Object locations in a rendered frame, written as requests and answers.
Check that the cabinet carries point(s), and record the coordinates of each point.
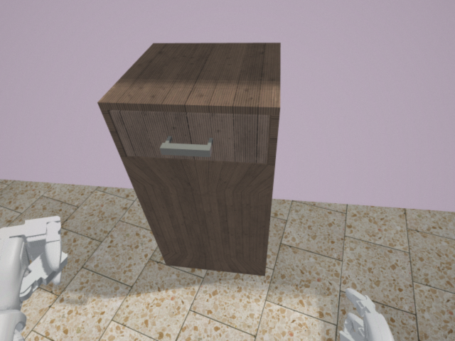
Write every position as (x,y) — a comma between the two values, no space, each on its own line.
(211,215)

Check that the handle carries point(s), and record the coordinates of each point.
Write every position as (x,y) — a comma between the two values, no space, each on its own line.
(186,149)

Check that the left robot forearm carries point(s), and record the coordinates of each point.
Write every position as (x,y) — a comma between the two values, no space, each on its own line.
(12,322)

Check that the right robot hand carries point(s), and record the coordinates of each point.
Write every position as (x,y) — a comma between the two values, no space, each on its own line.
(373,327)

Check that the left robot hand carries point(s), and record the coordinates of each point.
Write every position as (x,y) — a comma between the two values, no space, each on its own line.
(44,248)

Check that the drawer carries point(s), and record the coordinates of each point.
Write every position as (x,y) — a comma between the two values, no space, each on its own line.
(236,137)

